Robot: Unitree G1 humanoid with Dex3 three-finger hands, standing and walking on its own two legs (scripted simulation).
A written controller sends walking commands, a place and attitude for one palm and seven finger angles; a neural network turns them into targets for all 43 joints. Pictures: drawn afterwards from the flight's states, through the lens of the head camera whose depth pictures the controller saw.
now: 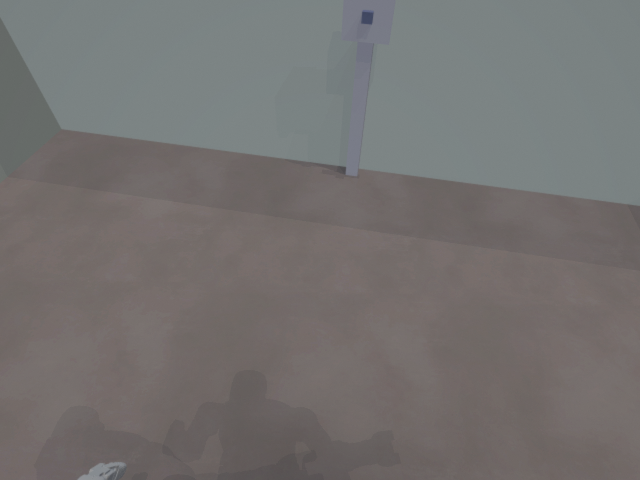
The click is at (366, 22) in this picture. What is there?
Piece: button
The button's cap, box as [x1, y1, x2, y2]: [361, 10, 373, 24]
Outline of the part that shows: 363,10 361,23 371,24 373,11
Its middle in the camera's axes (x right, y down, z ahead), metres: +0.16 -0.79 +1.37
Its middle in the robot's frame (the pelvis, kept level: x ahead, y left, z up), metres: +1.56 -0.09 -0.02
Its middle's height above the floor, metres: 0.75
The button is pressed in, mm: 0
